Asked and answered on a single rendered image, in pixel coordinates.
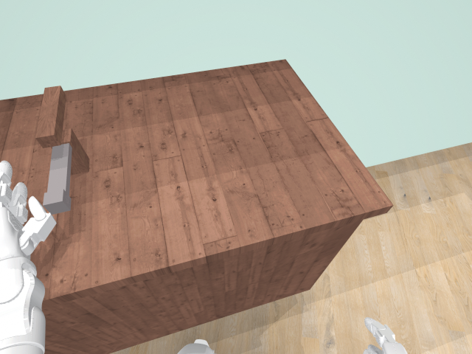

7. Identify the counter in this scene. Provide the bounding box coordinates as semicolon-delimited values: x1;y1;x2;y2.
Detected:
0;59;393;354

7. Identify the left robot shin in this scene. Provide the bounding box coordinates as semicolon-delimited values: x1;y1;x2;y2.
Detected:
194;339;209;347

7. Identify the tap lever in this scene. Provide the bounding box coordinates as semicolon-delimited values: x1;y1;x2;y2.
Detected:
43;143;72;215

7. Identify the left robot hand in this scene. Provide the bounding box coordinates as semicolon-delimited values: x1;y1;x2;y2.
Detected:
0;161;56;260

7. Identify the left robot forearm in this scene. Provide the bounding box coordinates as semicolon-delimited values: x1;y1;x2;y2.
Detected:
0;257;46;354

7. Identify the right robot hand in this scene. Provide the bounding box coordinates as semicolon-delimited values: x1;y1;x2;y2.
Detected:
363;317;408;354

